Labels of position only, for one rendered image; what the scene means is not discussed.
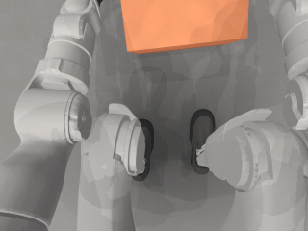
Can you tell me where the robot right foot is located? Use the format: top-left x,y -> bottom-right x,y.
189,109 -> 216,174

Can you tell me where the robot left foot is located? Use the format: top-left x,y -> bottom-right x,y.
132,118 -> 154,181

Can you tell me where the robot right upper arm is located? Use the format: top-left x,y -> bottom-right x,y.
281,71 -> 308,141

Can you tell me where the robot right forearm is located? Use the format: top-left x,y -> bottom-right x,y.
268,0 -> 308,81

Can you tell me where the robot left forearm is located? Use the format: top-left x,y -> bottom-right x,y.
13,0 -> 102,134

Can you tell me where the carton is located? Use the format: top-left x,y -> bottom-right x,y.
120,0 -> 249,54

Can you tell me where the robot left upper arm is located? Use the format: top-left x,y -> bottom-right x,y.
0,88 -> 92,231

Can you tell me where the robot foot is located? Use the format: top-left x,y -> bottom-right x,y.
132,118 -> 154,181
189,109 -> 216,174

